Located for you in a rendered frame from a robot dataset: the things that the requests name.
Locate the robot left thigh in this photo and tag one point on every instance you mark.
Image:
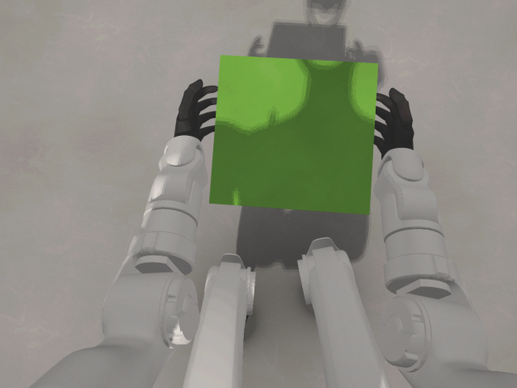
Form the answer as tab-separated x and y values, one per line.
217	350

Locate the robot right upper arm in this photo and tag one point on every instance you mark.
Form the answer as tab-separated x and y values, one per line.
437	344

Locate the carton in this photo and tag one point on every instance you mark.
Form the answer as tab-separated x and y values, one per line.
294	134

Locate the left robot forearm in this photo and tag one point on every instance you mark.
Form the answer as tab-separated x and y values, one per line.
166	239

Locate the robot left upper arm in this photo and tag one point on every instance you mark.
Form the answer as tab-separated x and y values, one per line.
146	317

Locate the right robot hand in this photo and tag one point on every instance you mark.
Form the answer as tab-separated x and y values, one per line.
398	131

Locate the robot left shin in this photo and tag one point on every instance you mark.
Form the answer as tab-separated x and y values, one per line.
231	258

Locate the left robot hand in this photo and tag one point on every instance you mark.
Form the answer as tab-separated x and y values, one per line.
189	121

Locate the right robot forearm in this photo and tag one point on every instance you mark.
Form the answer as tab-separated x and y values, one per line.
417	257

